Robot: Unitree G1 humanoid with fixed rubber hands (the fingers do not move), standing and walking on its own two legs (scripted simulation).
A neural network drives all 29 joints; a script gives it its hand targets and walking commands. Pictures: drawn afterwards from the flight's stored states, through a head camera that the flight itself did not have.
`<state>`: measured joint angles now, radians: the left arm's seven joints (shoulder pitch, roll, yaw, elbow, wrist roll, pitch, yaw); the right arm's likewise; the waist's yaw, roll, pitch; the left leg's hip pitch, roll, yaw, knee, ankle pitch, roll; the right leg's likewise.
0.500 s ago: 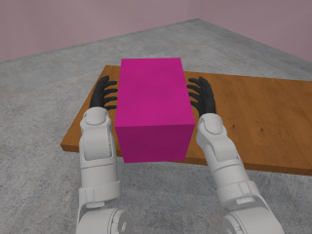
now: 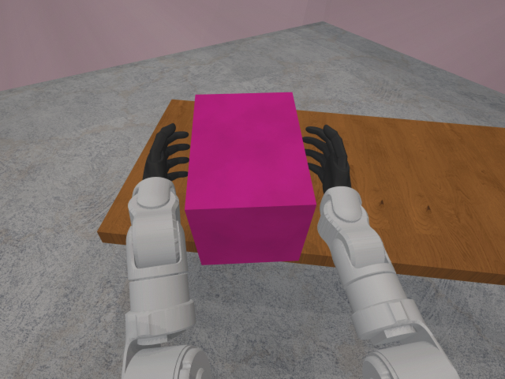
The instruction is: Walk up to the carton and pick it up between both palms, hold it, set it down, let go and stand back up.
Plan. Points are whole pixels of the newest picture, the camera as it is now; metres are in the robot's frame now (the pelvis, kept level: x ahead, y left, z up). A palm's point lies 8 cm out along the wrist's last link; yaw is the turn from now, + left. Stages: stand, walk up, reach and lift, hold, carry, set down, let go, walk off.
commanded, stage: hold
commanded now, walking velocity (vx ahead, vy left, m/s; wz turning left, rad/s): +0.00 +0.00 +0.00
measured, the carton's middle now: (247, 178) +0.41 +0.01 +0.12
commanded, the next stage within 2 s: none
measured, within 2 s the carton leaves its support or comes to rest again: neither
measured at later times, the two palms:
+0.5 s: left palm (159, 180) +0.35 +0.14 +0.17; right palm (335, 182) +0.35 -0.12 +0.16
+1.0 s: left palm (162, 176) +0.35 +0.13 +0.18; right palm (342, 179) +0.34 -0.12 +0.17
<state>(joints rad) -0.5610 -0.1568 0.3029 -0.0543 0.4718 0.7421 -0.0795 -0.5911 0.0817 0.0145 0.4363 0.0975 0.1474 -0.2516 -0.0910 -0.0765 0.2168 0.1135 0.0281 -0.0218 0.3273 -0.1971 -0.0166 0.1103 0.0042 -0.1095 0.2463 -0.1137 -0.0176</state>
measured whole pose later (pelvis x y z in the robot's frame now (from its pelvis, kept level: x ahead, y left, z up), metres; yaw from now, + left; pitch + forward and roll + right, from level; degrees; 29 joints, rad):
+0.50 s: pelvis +0.00 +0.00 +0.00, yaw +0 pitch -14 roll -1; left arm -0.58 -0.16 0.31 -0.04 0.47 0.74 -0.08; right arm -0.60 0.09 -0.01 0.45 0.08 0.15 -0.24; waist -0.08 -0.08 0.22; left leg 0.11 0.03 -0.02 0.32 -0.19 -0.02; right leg 0.10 0.00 -0.11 0.25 -0.11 -0.02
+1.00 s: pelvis -0.01 +0.00 +0.00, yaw -1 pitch -15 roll +0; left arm -0.59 -0.17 0.32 -0.03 0.49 0.76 -0.08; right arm -0.62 0.09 -0.01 0.47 0.08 0.16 -0.24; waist -0.09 -0.08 0.20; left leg 0.13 0.03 -0.01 0.31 -0.18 -0.02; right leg 0.11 0.00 -0.10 0.27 -0.12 -0.02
